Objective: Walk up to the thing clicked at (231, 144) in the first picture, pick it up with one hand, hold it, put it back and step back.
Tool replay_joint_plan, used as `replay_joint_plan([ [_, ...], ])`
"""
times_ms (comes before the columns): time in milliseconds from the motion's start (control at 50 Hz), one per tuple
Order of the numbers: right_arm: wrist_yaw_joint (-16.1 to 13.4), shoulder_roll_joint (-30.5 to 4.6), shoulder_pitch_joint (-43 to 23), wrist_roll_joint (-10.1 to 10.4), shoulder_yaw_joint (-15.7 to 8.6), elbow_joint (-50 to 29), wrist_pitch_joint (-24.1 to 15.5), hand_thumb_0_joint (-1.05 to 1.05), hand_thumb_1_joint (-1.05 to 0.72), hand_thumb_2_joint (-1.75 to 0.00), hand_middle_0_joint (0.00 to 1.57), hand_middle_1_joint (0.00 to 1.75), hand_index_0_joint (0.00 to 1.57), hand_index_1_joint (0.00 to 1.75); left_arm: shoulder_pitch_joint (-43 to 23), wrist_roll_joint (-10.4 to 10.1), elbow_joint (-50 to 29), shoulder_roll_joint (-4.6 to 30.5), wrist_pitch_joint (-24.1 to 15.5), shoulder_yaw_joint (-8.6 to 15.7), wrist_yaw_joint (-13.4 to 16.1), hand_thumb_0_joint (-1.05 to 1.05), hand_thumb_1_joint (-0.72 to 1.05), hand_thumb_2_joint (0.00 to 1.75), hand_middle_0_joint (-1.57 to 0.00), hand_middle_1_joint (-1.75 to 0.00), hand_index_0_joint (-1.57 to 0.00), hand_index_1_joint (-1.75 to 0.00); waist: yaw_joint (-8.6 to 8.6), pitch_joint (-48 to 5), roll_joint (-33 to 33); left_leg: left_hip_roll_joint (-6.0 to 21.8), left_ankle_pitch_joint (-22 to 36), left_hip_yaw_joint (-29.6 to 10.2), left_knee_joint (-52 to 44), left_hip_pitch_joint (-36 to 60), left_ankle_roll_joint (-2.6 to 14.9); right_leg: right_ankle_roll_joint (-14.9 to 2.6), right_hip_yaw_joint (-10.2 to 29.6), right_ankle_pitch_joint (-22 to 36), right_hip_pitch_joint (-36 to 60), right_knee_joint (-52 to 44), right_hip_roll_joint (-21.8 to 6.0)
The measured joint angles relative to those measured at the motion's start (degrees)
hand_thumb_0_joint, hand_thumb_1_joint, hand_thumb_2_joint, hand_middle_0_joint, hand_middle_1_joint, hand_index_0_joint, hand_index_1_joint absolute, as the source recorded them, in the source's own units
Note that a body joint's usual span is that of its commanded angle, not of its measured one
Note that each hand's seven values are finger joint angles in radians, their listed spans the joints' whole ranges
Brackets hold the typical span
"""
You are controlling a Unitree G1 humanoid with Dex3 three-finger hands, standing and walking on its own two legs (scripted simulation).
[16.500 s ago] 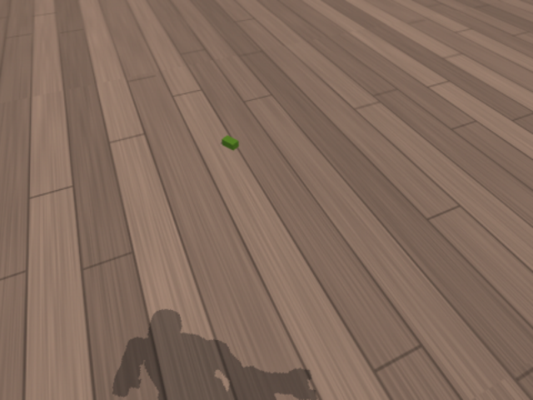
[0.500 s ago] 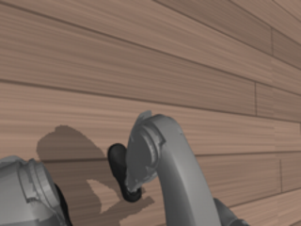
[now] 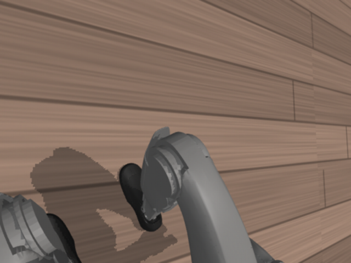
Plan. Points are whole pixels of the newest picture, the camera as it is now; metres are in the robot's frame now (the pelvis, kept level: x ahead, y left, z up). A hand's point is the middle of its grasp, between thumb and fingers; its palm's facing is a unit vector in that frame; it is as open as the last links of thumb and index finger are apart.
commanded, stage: rest palm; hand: left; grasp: from above
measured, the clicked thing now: out of the picture +0.47 +0.37 -0.29
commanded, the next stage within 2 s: close in 0.16 s
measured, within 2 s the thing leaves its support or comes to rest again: neither
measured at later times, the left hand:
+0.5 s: hand out of the picture +0.46 +0.36 -0.26, palm faces -0.43 -0.18 -0.89, open 12.9 cm
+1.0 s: hand out of the picture +0.46 +0.36 -0.26, palm faces -0.44 -0.18 -0.88, open 10.9 cm
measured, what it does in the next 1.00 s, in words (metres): stands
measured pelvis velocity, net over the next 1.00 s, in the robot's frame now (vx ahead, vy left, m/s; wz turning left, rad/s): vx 0.00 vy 0.00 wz -0.01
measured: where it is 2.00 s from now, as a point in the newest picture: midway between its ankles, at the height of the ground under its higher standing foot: (109, 234)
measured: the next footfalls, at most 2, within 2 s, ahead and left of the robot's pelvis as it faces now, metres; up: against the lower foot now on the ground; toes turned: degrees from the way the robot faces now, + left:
none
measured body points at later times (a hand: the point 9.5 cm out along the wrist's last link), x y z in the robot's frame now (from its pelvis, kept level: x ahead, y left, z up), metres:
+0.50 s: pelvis +0.00 +0.00 +0.00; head +0.29 +0.15 +0.31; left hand +0.48 +0.37 -0.20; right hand +0.05 -0.24 -0.04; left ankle +0.06 +0.11 -0.27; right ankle +0.12 -0.10 -0.27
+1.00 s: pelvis +0.00 +0.00 +0.00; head +0.30 +0.14 +0.30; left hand +0.48 +0.36 -0.21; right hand +0.04 -0.24 -0.04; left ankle +0.06 +0.11 -0.27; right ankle +0.12 -0.10 -0.27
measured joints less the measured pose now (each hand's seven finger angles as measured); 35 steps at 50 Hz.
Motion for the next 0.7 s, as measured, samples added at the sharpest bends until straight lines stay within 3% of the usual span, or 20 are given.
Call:
replay_joint_plan([
  [60, -0.2, 0.1, -0.1, 0.1, 0.0, 0.0, 0.0, 0.0, -0.9, -0.91, 0.2, 0.3, 0.2, 0.3, 0.6, -0.7, -0.7, 0.1, -0.2, 0.8, -0.6, 0.0, -0.47, 0.94, -0.16, -0.91, -0.14, -0.93, 0.18, 0.4, 0.1, 0.0, 0.0, -0.1, -0.1, 0.0, -0.09, -0.05, -0.1, 0.1, 0.0, -0.1, 0.0],
  [180, -0.4, 0.1, -0.9, 0.0, 0.3, 0.0, 0.1, 0.0, -0.9, -0.91, 0.2, 0.3, 0.2, 0.3, 1.2, -1.6, -1.3, 0.1, -1.0, -0.2, -1.2, 0.0, -0.45, 0.92, -0.17, -0.91, -0.15, -0.92, 0.51, 0.7, -0.3, 0.0, 0.0, -0.4, -0.1, 0.4, -0.16, -0.07, -0.3, 0.2, 0.4, -0.3, 0.1],
  [440, -0.3, 0.0, -1.8, -0.4, 0.2, 0.1, -0.1, 0.0, -0.9, -0.9, 0.2, 0.3, 0.2, 0.3, 1.2, 0.2, -1.0, -0.1, -1.9, -1.2, 0.6, 0.0, -0.33, 0.84, -0.23, -0.88, -0.23, -0.88, 0.97, -0.6, -1.0, -0.1, -0.2, -0.8, 0.2, 0.4, 0.15, 0.37, -0.6, 0.0, 1.0, -0.5, 0.2],
  [700, 0.0, 0.2, -1.9, -0.2, 0.6, 0.4, -0.4, 0.0, -0.9, -0.9, 0.2, 0.3, 0.2, 0.3, 0.0, -0.9, -0.7, 0.5, -0.7, -2.1, 0.0, 0.0, -0.17, 0.7, -0.34, -0.81, -0.35, -0.79, 0.78, -0.4, -0.7, -0.1, -0.2, -0.5, 0.0, 0.2, 0.34, 0.6, -0.4, -0.2, 0.9, -0.7, 0.2],
])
